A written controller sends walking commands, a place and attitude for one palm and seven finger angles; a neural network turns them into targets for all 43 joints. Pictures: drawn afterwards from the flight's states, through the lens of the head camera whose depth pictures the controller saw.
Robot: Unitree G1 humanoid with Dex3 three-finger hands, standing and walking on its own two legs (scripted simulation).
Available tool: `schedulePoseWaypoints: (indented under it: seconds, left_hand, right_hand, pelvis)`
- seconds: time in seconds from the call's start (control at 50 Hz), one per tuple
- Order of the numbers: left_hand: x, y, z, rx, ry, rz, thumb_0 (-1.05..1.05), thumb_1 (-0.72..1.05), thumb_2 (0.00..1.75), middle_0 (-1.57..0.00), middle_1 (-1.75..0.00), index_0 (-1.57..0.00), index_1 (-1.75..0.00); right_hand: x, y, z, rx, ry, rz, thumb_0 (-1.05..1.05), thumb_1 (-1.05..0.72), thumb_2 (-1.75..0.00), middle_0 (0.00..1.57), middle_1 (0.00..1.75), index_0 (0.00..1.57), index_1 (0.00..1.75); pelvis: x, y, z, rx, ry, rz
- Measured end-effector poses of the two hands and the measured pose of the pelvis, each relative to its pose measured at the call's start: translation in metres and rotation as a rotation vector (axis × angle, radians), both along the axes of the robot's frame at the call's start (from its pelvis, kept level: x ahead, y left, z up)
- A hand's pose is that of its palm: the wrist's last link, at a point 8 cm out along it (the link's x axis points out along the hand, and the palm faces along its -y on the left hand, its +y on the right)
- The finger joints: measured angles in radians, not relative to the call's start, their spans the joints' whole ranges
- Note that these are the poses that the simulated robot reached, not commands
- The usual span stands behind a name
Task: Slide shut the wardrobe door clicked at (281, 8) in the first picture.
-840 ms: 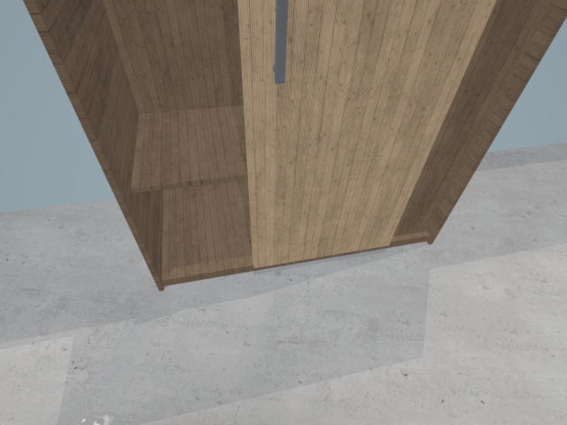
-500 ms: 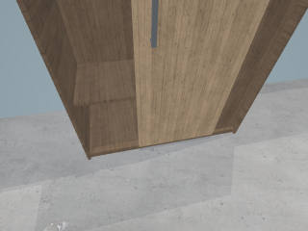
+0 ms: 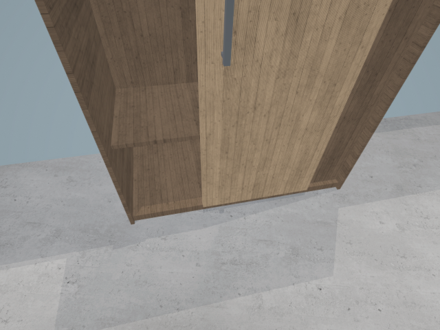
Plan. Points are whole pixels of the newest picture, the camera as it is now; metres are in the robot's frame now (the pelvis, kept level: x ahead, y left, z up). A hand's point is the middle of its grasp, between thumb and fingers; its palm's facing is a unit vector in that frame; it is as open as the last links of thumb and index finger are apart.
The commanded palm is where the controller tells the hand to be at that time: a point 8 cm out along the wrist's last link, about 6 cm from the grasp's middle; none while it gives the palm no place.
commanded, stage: look at it before walking up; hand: right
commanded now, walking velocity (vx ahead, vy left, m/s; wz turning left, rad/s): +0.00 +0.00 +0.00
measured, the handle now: (227, 3) +0.82 +0.04 +0.25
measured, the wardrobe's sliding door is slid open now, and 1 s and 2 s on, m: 0.36 0.36 0.36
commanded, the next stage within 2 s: turn to face it in 0.60 s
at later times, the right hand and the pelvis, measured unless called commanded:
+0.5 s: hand out of the picture +0.08 -0.25 -0.15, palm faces -0.04 +0.94 -0.33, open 7.4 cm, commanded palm none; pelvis +0.00 -0.01 +0.00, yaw +0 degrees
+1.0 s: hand out of the picture +0.08 -0.23 -0.17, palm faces -0.09 +0.95 -0.30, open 7.4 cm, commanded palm none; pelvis +0.00 -0.01 -0.01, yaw +5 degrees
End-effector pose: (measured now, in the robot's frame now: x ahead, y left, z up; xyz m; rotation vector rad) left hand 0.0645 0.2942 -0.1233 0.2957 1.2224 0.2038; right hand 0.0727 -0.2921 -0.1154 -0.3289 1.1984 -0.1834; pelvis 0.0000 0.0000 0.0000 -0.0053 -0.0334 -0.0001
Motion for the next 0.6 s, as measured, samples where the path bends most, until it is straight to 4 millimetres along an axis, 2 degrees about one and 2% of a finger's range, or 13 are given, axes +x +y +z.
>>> schedulePoseWaypoints:
  seconds: [0.22, 0.6]
  left_hand:
    - [0.004, -0.004, 0.002, -0.002, -0.011, -0.002, 0.01, 0.91, 0.9, -0.21, -0.3, -0.2, -0.3]
    - [0.015, -0.009, 0.004, 0.003, -0.01, -0.006, 0.01, 0.91, 0.9, -0.21, -0.3, -0.2, -0.3]
  right_hand:
    - [0.006, 0.002, -0.001, 0.012, -0.011, 0.011, 0.01, -0.9, -0.89, 0.2, 0.3, 0.2, 0.3]
    - [0.002, -0.006, -0.003, 0.008, 0.02, -0.003, 0.01, -0.9, -0.89, 0.2, 0.3, 0.2, 0.3]
  pelvis:
    - [0.0, -0.002, 0.001, 0.001, 0.004, 0.002]
    - [0.007, -0.007, 0.002, 0.002, 0.007, 0.003]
